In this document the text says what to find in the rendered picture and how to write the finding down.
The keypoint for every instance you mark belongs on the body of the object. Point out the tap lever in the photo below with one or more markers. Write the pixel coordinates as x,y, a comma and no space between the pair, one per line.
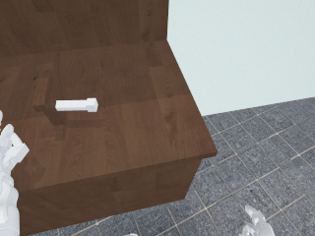
89,104

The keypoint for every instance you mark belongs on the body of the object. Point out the robot left forearm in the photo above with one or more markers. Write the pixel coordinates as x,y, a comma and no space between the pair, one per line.
9,214

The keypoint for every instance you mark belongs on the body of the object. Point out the left robot hand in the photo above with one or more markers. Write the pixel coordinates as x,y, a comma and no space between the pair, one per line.
10,155

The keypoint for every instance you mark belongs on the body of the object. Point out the right robot hand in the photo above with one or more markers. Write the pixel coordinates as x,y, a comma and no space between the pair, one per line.
262,228

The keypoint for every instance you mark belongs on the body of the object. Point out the counter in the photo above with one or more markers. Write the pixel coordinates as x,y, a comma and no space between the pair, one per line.
142,146

